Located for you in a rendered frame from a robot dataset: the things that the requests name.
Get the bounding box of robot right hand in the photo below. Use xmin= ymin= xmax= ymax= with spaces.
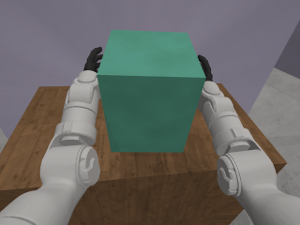
xmin=198 ymin=54 xmax=213 ymax=82

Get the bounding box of robot left hand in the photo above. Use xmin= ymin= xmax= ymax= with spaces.
xmin=83 ymin=47 xmax=103 ymax=73

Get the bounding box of robot right forearm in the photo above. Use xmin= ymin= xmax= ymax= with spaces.
xmin=197 ymin=81 xmax=278 ymax=183

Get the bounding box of robot left forearm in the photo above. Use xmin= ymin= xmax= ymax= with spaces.
xmin=40 ymin=70 xmax=101 ymax=182

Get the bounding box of robot left upper arm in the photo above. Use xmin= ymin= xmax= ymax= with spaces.
xmin=0 ymin=144 xmax=100 ymax=225

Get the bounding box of robot right upper arm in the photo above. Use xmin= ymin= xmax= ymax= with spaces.
xmin=217 ymin=149 xmax=300 ymax=225

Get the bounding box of carton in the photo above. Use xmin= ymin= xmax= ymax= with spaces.
xmin=97 ymin=29 xmax=206 ymax=153

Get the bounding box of pedestal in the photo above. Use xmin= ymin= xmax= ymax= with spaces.
xmin=0 ymin=83 xmax=287 ymax=225

